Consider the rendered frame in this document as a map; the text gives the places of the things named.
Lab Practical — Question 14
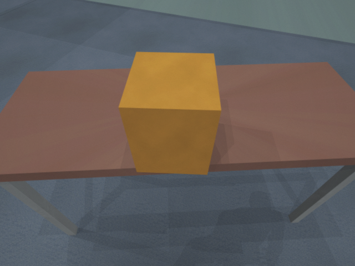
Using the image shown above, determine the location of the carton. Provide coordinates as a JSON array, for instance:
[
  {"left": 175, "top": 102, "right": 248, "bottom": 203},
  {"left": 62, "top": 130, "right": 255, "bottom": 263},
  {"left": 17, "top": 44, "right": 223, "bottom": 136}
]
[{"left": 119, "top": 52, "right": 221, "bottom": 175}]

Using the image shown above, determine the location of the table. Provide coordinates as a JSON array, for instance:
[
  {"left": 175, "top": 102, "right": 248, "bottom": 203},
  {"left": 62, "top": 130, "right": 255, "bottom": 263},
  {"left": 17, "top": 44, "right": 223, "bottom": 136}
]
[{"left": 0, "top": 62, "right": 355, "bottom": 236}]

